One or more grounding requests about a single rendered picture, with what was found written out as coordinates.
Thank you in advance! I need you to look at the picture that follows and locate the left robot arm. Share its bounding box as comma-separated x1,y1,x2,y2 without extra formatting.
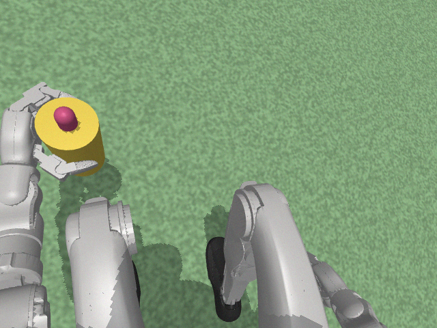
0,163,51,328

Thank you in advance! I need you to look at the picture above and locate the right robot hand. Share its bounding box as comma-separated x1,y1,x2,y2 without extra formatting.
307,251,349,308

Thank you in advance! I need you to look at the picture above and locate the right robot foot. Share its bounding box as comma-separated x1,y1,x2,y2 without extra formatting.
206,237,241,322

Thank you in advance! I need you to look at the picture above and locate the right robot arm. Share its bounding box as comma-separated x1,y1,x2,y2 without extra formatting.
330,289,388,328

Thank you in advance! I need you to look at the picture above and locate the bottle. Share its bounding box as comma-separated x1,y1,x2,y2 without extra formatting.
34,97,105,176

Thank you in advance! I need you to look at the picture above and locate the left robot hand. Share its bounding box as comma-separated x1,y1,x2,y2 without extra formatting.
0,82,98,182

